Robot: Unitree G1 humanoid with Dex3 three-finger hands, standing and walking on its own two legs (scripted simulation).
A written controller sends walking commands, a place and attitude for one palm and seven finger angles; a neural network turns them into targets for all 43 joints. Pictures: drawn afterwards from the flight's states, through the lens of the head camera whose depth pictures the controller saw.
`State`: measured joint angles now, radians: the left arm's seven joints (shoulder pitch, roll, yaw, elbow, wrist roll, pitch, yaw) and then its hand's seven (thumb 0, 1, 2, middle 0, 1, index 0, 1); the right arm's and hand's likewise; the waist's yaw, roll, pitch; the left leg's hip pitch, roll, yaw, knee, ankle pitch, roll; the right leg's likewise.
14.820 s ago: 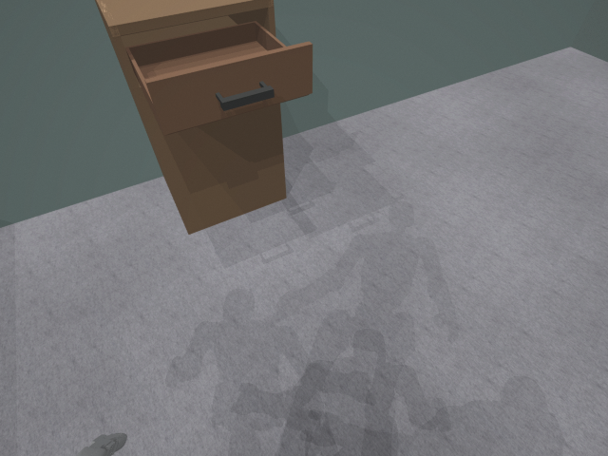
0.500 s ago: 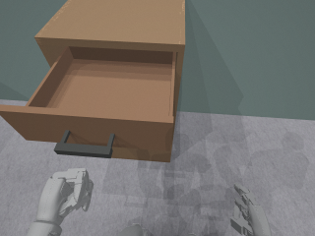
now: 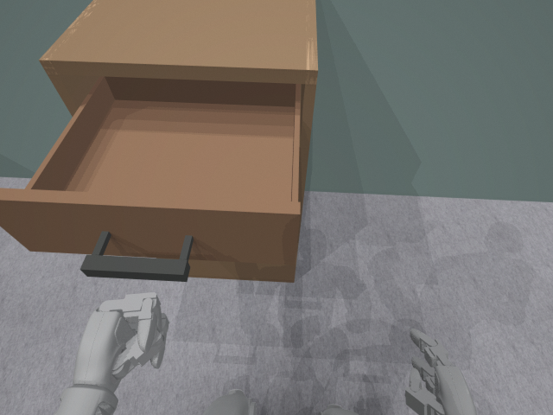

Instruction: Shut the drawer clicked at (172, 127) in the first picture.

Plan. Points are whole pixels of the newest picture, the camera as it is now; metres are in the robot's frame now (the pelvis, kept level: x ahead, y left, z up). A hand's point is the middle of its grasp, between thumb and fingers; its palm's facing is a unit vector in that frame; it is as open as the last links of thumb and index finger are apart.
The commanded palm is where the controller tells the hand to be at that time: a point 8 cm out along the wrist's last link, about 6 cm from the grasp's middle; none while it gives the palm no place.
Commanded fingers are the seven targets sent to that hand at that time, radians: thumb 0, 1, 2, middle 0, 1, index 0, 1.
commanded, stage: bring the fist close to the handle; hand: left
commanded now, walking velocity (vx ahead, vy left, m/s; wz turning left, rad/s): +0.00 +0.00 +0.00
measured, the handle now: (141, 254) +0.32 +0.21 +0.05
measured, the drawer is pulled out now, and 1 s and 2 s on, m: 0.28 0.24 0.11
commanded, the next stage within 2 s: push the drawer shut in 0.02 s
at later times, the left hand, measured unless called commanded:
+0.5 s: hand (165, 310) +0.24 +0.16 +0.06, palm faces -0.02 -1.00 -0.07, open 3.2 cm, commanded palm +0.23 +0.22 +0.06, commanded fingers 0.00 0.90 0.90 -1.40 -1.60 -1.40 -1.60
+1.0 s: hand (170, 278) +0.29 +0.16 +0.05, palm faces -0.03 -1.00 -0.06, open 3.1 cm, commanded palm +0.28 +0.22 +0.06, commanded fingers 0.00 0.90 0.90 -1.40 -1.60 -1.40 -1.60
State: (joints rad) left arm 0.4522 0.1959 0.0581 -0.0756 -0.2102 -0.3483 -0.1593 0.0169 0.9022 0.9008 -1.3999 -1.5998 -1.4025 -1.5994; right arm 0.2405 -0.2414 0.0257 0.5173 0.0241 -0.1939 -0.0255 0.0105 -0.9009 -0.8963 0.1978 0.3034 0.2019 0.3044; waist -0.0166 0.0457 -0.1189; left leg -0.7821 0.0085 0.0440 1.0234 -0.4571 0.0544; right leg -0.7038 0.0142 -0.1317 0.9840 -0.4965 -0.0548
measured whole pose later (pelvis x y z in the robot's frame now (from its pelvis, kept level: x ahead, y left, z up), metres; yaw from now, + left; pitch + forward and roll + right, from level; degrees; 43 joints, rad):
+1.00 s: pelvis -0.01 -0.01 +0.00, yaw +0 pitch +12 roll -2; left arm 0.01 0.25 0.14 0.30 -0.23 -0.35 -0.21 -0.01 0.82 0.92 -1.40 -1.60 -1.40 -1.60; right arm 0.22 -0.26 0.04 0.60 0.03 -0.18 -0.04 0.01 -0.90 -0.90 0.20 0.30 0.20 0.30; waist -0.03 0.05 -0.10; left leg -0.79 0.02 0.03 1.00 -0.42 0.03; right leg -0.71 0.02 -0.15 0.97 -0.47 -0.08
